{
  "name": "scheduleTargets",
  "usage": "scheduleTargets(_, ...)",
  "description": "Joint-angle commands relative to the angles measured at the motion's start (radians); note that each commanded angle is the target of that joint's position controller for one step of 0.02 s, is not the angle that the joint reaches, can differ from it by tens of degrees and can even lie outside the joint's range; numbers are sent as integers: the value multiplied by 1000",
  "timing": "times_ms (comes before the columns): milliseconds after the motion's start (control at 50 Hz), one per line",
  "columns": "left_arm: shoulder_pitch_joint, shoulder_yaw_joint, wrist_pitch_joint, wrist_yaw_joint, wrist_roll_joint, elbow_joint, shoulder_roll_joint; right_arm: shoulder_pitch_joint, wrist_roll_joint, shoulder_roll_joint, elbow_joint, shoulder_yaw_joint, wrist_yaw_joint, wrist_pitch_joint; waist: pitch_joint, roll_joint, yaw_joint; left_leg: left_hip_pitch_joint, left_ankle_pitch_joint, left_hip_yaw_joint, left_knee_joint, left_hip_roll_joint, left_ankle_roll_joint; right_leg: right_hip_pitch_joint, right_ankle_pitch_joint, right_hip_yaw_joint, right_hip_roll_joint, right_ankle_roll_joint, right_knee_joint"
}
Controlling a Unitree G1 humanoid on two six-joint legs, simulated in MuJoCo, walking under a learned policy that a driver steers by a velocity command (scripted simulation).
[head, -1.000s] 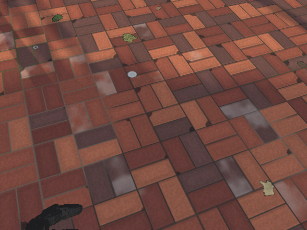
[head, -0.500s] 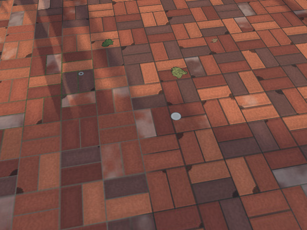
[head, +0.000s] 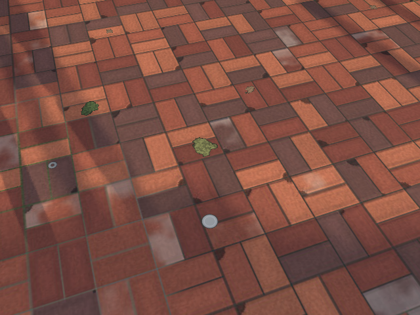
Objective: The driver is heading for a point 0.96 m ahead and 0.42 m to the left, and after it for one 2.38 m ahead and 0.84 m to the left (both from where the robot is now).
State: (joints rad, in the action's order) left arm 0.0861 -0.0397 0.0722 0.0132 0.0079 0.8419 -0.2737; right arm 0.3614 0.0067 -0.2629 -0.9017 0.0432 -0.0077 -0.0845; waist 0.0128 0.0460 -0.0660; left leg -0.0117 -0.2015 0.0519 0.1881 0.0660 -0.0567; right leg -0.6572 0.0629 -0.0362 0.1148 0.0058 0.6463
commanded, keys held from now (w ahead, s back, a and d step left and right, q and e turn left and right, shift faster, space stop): w+q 1.00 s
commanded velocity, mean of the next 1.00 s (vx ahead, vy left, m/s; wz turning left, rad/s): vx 0.50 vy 0.00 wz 0.46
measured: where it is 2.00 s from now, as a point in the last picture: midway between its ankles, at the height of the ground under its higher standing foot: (79, 196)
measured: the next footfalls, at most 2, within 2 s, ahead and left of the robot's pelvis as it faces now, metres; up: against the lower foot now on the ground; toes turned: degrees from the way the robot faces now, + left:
right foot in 0.16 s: +0.27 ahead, -0.15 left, +0.00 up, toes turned +1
left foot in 0.70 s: +0.50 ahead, +0.16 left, +0.00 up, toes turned +23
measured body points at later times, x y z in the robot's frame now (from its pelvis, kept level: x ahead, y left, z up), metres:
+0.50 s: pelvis +0.27 -0.04 +0.00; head +0.29 -0.04 +0.45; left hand +0.24 +0.24 -0.13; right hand +0.48 -0.27 -0.11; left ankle +0.38 +0.15 -0.68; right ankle +0.23 -0.15 -0.75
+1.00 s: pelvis +0.52 +0.09 +0.00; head +0.54 +0.13 +0.45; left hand +0.57 +0.42 -0.10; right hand +0.71 -0.13 -0.10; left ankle +0.46 +0.14 -0.75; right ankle +0.76 -0.01 -0.68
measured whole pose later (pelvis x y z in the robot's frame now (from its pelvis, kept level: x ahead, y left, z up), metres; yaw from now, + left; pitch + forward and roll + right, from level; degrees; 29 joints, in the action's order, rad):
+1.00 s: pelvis +0.52 +0.09 +0.00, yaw +30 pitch +2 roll -1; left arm 0.03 -0.06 0.09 0.00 -0.01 0.78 -0.30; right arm 0.35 0.01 -0.27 -0.74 0.07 0.00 -0.05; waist 0.04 0.03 -0.06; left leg -0.14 -0.20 -0.10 0.32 0.10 -0.10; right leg -0.66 -0.04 -0.10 0.09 0.06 0.74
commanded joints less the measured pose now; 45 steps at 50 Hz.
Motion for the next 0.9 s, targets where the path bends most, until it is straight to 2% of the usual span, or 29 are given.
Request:
scheduleTargets(20, -137, -4, 20, 14, 6, -94, -53, 45, 10, -169, 17, 40, 10, 0, 71, -99, -12, -22, 216, -132, -57, -286, -145, 14, 27, 16, -28, -10, -89)
scheduleTargets(60, -159, -9, 30, 24, 7, -114, -70, 53, 15, -175, 5, 44, 15, 12, 76, -103, 3, 40, 250, -165, -10, -316, -135, 12, -33, -3, -35, -28, -136)
scheduleTargets(100, -115, -19, 39, 29, 6, -107, -99, 36, 17, -191, 7, 52, 21, 22, 48, -120, 38, 65, 319, -196, 49, -329, -119, 98, -98, 3, -56, -44, -164)
scheduleTargets(120, -48, -31, 44, 26, 5, -90, -119, 14, 17, -199, 12, 54, 22, 27, 10, -129, 81, 54, 432, -190, 123, -313, -106, 209, -121, 26, -80, -57, -184)
scheduleTargets(140, 96, -55, 46, 18, 3, -45, -162, 5, 11, -179, 18, 46, 22, 30, -84, -115, 148, 2, 508, -157, 283, -255, -79, 422, -112, 41, -92, -83, -193)
scheduleTargets(160, 276, -76, 45, 7, -12, -12, -230, 8, -7, -126, 45, 24, 22, 30, -242, -37, 212, -182, 315, -112, 570, -186, -42, 728, -106, -106, 58, -141, -145)
scheduleTargets(180, 346, -95, 33, 6, -15, 12, -306, 147, 1, 7, 57, -11, 15, 11, -378, 234, 153, -584, -262, -61, 923, -16, 30, 1078, -294, -540, 298, -286, -229)
scheduleTargets(200, 337, -67, 32, 6, -7, 2, -201, 110, 24, -92, 40, 11, 16, -2, -364, 177, 185, -683, -389, -192, 1066, -47, 27, 1038, -422, -643, 296, -274, -322)
scheduleTargets(220, 261, -52, 34, 2, -5, -9, -150, 25, 45, -158, 69, 32, 17, -8, -214, 123, 177, -744, -309, -191, 1097, -94, 16, 914, -413, -489, 267, -225, -345)
scheduleTargets(240, 190, -44, 37, 1, -7, -18, -124, -21, 43, -153, 79, 34, 22, -7, -138, 63, 148, -719, -219, -166, 1072, -143, 17, 784, -335, -371, 233, -200, -370)
scheduleTargets(260, 138, -36, 40, 3, -10, -16, -93, -46, 30, -142, 83, 39, 26, -1, -75, 42, 125, -687, -158, -163, 1024, -171, 21, 673, -263, -279, 197, -186, -406)
scheduleTargets(300, 93, -33, 48, 4, -22, -9, -71, -13, 29, -102, 81, 43, 23, 25, -42, 74, 77, -591, -92, -165, 980, -207, 24, 555, -190, -155, 159, -175, -467)
scheduleTargets(340, 85, -41, 57, 1, -20, 4, -89, -28, 28, -71, 100, 41, 20, 47, -8, 49, 60, -604, -59, -157, 951, -220, 32, 509, -120, -71, 160, -189, -506)
scheduleTargets(380, 94, -49, 58, -8, -21, 18, -110, -66, 21, -67, 126, 42, 20, 58, 16, 23, 59, -653, 12, -162, 887, -225, 44, 511, -72, -6, 161, -197, -526)
scheduleTargets(480, 121, -60, 41, -25, -18, 31, -149, -205, 16, -46, 178, 32, -10, 47, 51, -6, 102, -650, 223, -93, 614, -207, 44, 558, -14, 149, 135, -175, -538)
scheduleTargets(540, 174, -68, 23, -29, -6, 46, -172, -303, 15, -40, 224, 24, -29, 47, 80, -20, 138, -670, 221, -46, 514, -193, 28, 645, 10, 192, 161, -168, -519)
scheduleTargets(580, 196, -74, 7, -28, 4, 55, -185, -339, 16, -48, 254, 26, -40, 49, 90, -13, 141, -683, 168, -24, 475, -180, 7, 719, 70, 211, 183, -155, -479)
scheduleTargets(640, 173, -86, -15, -33, 18, 46, -222, -289, 15, -92, 272, 48, -49, 57, 28, 32, 81, -550, 27, 48, 458, -102, -46, 776, 467, 254, 190, -122, -308)
scheduleTargets(660, 159, -89, -23, -34, 22, 41, -231, -197, 17, -123, 255, 67, -47, 60, -27, 38, 23, -429, -3, 73, 446, -58, -72, 764, 591, 270, 177, -109, -166)
scheduleTargets(680, 142, -84, -28, -36, 26, 35, -222, -38, 20, -173, 213, 98, -38, 62, -107, 14, -65, -200, 57, 78, 378, -11, -108, 680, 572, 295, 138, -77, 47)
scheduleTargets(700, 162, -65, -21, -35, -3, 16, -171, 108, 23, -267, 178, 134, -14, 73, -193, -120, -110, 94, 49, -141, 346, -130, -167, 423, 220, 297, 88, -27, 366)
scheduleTargets(720, 244, -21, 11, -19, -31, -41, -26, 49, 24, -357, 196, 137, -13, 59, -274, -343, 30, 371, -135, -722, 217, -357, -354, -8, -651, 156, -130, 26, 678)
scheduleTargets(740, 123, -34, 51, -6, 13, -54, -118, 70, 16, -261, 222, 109, -23, 41, -336, -196, -51, 389, -221, -859, 85, -401, -355, -115, -656, -43, -120, 4, 757)
scheduleTargets(760, 44, -45, 71, 0, 45, -82, -155, 32, 7, -212, 216, 93, -27, 25, -195, -152, -48, 295, -134, -719, 74, -378, -306, -186, -552, -39, -77, -24, 726)
scheduleTargets(780, 46, -41, 80, -6, 31, -75, -141, -29, 10, -185, 224, 85, -26, 18, -128, -73, -2, 155, -25, -596, 83, -334, -271, -136, -464, -43, -32, -35, 642)
scheduleTargets(800, 59, -48, 77, -13, 4, -60, -146, -95, 8, -153, 237, 75, -23, 17, -83, -57, 38, 26, 85, -495, 77, -291, -243, -63, -414, -44, -2, -28, 553)
scheduleTargets(820, 83, -54, 64, -12, -2, -54, -153, -128, -4, -134, 254, 66, -18, 16, -74, -81, 69, -53, 157, -446, 59, -267, -233, 6, -377, -54, 17, -21, 510)
scheduleTargets(860, 92, -55, 40, -11, -14, -59, -133, -127, 0, -146, 257, 67, -8, 11, -63, -77, 86, -129, 256, -396, 32, -244, -239, 50, -340, -36, 10, 11, 433)
scheduleTargets(900, 39, -48, 28, -16, -24, -81, -109, -94, 5, -174, 249, 74, 6, 9, -37, -72, 77, -170, 301, -346, 18, -222, -236, 33, -255, -22, -8, 43, 321)
Velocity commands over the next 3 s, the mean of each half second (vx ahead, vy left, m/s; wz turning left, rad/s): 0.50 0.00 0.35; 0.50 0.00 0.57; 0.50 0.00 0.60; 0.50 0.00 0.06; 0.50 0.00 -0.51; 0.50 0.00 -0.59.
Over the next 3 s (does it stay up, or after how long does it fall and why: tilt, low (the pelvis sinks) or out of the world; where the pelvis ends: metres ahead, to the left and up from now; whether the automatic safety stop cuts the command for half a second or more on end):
stays up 1.38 0.78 0.00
